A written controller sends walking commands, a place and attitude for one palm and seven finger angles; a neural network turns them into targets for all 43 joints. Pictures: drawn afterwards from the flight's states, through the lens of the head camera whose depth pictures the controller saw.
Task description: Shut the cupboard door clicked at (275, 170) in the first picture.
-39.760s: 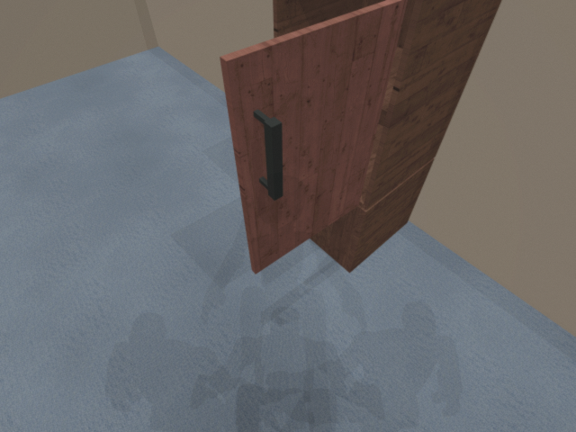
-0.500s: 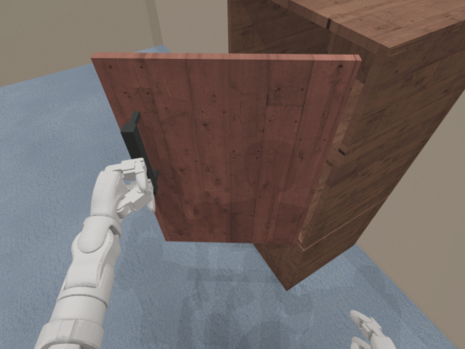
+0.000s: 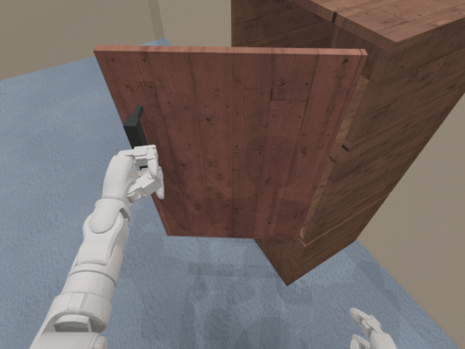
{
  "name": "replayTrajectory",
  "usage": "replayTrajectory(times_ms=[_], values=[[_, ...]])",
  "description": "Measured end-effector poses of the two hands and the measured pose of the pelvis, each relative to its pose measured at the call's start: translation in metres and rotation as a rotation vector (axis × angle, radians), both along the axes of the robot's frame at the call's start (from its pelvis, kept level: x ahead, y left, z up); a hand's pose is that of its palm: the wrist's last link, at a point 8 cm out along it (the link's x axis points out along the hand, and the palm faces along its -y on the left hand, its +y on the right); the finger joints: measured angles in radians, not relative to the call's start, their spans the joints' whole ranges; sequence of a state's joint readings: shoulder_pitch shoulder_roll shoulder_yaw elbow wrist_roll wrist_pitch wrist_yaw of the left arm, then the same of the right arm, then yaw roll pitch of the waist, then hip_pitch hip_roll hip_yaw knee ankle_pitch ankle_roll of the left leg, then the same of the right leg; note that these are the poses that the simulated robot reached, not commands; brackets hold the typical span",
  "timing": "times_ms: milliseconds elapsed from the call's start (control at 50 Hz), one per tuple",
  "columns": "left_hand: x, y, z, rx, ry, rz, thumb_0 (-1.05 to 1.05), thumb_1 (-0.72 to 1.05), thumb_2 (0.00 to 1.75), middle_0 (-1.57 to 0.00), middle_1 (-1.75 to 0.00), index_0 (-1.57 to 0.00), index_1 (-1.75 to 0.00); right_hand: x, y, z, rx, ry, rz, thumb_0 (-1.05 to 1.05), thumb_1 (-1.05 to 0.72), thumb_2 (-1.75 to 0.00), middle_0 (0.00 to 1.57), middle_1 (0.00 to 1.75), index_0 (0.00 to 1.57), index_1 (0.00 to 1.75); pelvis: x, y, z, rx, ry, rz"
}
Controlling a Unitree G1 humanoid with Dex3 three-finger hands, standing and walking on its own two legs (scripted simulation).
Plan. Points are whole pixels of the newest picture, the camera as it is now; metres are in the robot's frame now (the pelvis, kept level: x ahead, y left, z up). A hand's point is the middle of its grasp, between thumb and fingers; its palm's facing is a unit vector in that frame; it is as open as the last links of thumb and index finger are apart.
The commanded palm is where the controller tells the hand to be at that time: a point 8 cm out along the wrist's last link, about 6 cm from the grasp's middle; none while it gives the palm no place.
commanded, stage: push the door shut along its arc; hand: left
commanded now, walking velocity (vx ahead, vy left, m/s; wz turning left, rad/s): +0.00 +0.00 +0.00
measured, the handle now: (146, 150) +0.45 +0.18 +0.09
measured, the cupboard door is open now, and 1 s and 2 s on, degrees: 57 39 25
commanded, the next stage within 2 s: pull the fist back off the door in 1.68 s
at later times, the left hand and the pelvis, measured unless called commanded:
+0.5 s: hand (166, 156) +0.43 +0.14 +0.09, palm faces -0.17 -0.98 -0.04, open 3.1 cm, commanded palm +0.43 +0.18 +0.09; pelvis -0.01 +0.00 -0.01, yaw +1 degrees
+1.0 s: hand (188, 133) +0.49 +0.11 +0.09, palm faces -0.31 -0.95 -0.02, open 3.1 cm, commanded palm +0.50 +0.16 +0.09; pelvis -0.01 +0.00 -0.02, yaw -1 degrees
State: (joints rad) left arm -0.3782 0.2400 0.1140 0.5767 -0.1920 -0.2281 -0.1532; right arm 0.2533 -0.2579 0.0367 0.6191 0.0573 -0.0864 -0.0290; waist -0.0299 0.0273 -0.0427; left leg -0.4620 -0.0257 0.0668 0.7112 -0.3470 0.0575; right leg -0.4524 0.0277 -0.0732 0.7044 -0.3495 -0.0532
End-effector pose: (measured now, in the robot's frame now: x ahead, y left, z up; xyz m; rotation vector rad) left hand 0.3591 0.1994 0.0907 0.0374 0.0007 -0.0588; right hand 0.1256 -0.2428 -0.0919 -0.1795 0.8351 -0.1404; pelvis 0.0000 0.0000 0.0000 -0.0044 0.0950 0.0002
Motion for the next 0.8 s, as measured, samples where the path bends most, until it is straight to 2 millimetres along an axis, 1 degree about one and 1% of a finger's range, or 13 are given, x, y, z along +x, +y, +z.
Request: replayTrajectory(times_ms=[80,200,340,640,800], values=[[0.007,0.001,0.001,0.001,0.004,-0.014,0.02,0.90,0.90,-1.31,-1.50,-1.30,-1.50,-0.007,-0.002,-0.002,0.002,0.018,-0.010,0.01,-0.91,-0.90,0.21,0.30,0.21,0.30,0.000,-0.001,0.000,0.001,0.004,-0.002],[0.015,0.003,0.001,0.002,0.005,-0.035,0.02,0.90,0.90,-1.32,-1.50,-1.31,-1.50,-0.023,-0.008,-0.008,-0.008,0.071,-0.020,0.01,-0.91,-0.90,0.21,0.30,0.21,0.30,-0.002,-0.002,-0.001,-0.001,0.010,0.007],[0.034,0.004,0.003,0.011,0.018,-0.059,0.02,0.90,0.90,-1.31,-1.50,-1.32,-1.50,-0.045,-0.016,-0.016,-0.030,0.144,-0.033,0.01,-0.91,-0.90,0.21,0.30,0.21,0.30,-0.008,-0.003,-0.005,-0.003,0.032,0.020],[0.080,-0.012,0.005,0.002,0.034,-0.148,0.02,0.90,0.90,-1.30,-1.50,-1.30,-1.50,-0.099,-0.026,-0.025,-0.057,0.270,-0.101,0.01,-0.91,-0.90,0.21,0.30,0.21,0.30,-0.012,-0.001,-0.012,-0.006,0.099,0.008],[0.101,-0.027,0.005,-0.006,0.047,-0.209,0.02,0.90,0.90,-1.30,-1.50,-1.29,-1.50,-0.121,-0.026,-0.028,-0.061,0.334,-0.136,0.01,-0.91,-0.90,0.21,0.30,0.21,0.30,-0.011,0.001,-0.015,-0.010,0.130,0.001]])
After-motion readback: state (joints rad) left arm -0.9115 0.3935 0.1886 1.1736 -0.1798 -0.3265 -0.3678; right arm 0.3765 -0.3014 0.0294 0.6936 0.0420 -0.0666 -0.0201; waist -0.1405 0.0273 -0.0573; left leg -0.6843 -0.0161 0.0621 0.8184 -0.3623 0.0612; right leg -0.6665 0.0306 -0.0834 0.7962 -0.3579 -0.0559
